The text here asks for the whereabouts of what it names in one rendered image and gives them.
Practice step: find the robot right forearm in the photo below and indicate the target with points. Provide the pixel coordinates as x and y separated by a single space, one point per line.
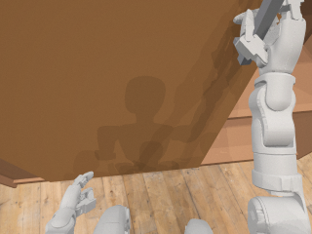
273 137

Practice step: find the robot right thigh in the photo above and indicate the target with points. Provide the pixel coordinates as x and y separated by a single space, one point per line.
197 226

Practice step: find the right robot hand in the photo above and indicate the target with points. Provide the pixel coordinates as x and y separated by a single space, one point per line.
283 41

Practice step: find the robot left thigh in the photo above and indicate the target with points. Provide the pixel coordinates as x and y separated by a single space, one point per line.
115 220

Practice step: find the robot left forearm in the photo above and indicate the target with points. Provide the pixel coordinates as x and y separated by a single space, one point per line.
63 222

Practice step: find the wardrobe door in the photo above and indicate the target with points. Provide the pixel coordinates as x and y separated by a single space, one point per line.
13 172
117 87

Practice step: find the robot thigh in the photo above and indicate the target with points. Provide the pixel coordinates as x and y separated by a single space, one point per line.
115 220
197 226

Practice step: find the left robot hand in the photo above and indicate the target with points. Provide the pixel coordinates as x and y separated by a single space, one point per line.
80 202

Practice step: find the handle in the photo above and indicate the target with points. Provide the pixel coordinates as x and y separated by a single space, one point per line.
268 10

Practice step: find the robot right upper arm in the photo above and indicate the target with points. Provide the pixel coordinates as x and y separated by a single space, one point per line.
276 215

